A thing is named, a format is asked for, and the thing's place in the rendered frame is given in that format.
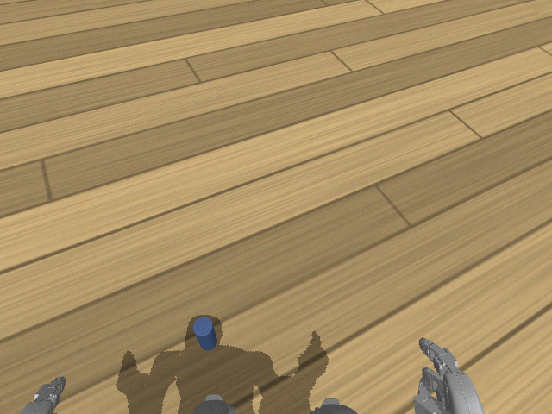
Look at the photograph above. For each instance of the right robot hand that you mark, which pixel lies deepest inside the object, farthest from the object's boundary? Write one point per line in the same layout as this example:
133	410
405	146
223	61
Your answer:
455	391

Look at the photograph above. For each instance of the can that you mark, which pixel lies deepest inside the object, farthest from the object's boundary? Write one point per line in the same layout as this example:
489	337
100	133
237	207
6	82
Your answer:
205	333

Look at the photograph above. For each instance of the left robot hand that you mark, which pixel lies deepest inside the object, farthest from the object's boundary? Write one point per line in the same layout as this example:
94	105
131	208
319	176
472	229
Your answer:
47	398

